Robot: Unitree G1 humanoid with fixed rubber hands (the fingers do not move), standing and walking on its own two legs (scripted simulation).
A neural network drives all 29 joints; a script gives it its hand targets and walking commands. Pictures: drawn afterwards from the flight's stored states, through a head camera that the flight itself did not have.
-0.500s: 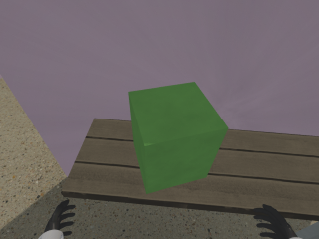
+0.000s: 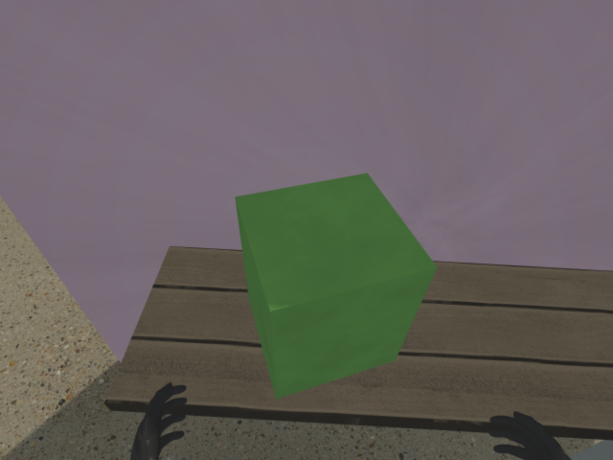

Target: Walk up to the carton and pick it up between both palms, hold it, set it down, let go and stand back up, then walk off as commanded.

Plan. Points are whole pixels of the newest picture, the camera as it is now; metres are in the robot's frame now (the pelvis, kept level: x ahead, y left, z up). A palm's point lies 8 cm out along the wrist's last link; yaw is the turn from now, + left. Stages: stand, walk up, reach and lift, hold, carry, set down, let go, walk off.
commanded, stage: reach and lift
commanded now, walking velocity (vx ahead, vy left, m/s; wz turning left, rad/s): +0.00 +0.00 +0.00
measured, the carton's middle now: (321, 285) +0.39 +0.00 +0.00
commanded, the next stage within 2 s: none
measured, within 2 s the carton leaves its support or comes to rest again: neither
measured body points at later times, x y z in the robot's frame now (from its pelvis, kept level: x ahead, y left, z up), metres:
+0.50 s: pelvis -0.01 -0.02 -0.01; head -0.03 -0.01 +0.44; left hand +0.15 +0.17 -0.02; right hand +0.20 -0.31 -0.03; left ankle -0.04 +0.16 -0.74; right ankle +0.00 -0.11 -0.74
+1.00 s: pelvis -0.02 -0.02 -0.01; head -0.02 -0.01 +0.44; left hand +0.21 +0.16 +0.02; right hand +0.26 -0.29 +0.01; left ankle -0.04 +0.16 -0.74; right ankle +0.00 -0.11 -0.74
